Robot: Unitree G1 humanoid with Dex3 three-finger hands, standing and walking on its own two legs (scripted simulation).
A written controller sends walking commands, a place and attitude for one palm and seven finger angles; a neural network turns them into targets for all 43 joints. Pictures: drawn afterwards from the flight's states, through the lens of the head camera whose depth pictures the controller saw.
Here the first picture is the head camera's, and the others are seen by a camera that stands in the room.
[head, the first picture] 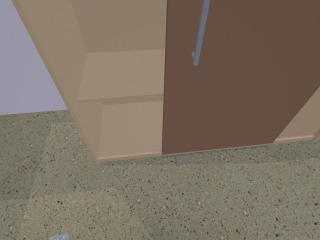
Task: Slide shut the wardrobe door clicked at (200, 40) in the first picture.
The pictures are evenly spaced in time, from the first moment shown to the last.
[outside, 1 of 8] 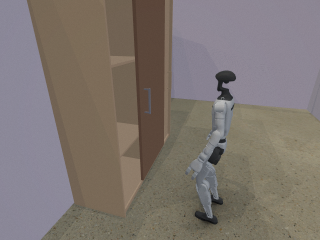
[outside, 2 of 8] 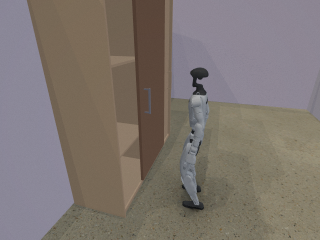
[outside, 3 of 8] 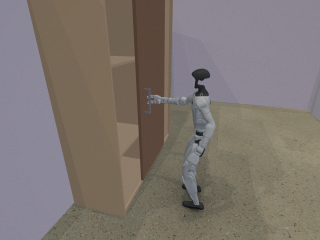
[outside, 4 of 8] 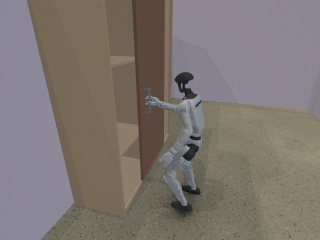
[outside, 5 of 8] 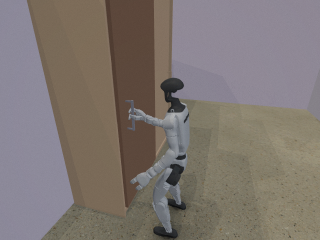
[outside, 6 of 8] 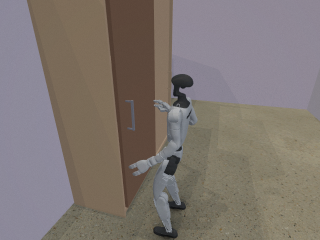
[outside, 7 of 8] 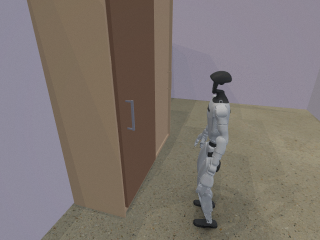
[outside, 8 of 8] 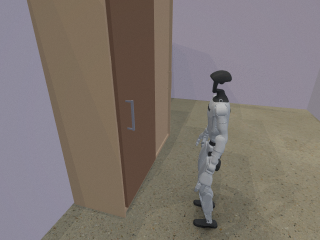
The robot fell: no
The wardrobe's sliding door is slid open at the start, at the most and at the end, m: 0.44 0.44 0.05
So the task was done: no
